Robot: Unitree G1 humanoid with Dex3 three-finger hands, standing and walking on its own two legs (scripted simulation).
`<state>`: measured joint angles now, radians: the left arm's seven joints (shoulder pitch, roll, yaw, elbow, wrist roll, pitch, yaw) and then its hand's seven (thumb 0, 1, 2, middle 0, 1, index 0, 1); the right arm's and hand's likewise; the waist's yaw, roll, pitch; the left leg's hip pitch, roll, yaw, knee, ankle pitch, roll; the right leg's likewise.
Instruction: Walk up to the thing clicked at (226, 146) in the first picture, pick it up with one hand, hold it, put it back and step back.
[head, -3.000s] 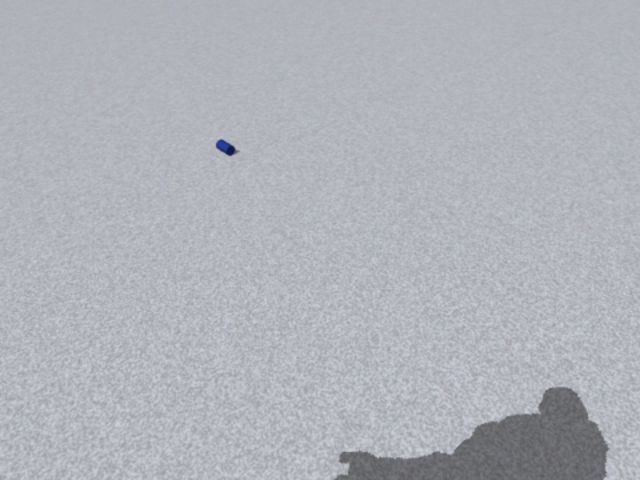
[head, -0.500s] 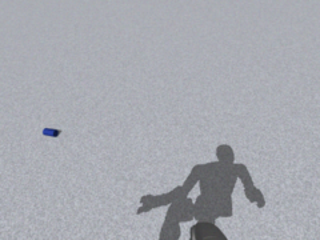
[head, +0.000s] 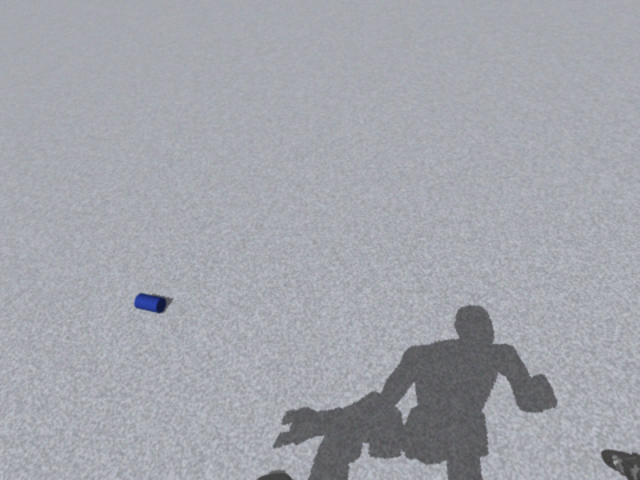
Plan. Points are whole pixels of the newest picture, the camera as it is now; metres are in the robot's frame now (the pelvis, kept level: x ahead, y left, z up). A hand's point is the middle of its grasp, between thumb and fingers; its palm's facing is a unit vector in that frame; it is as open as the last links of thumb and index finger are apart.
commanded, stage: walk up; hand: left
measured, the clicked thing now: (150, 303) +0.83 +0.74 -0.71
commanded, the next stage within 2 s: none
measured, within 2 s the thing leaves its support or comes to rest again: neither
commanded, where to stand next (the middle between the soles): +0.42 +0.57 m, yaw -10 degrees
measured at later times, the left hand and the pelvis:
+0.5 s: hand (35, 430) +0.22 +0.46 -0.09, palm faces -0.04 -0.81 -0.58, open 7.4 cm; pelvis +0.14 +0.15 +0.01, yaw -3 degrees
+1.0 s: hand out of the picture +0.37 +0.62 -0.11, palm faces -0.14 -0.82 -0.55, open 7.4 cm; pelvis +0.26 +0.34 +0.00, yaw -6 degrees
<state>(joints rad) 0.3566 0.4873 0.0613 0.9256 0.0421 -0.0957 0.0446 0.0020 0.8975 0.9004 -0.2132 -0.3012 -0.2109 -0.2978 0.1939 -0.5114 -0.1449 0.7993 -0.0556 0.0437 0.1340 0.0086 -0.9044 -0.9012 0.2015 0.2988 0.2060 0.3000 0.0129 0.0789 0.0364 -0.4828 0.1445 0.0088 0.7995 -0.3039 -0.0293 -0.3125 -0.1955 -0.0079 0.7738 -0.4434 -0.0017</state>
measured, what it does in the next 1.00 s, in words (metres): steps to the left: right foot, then left foot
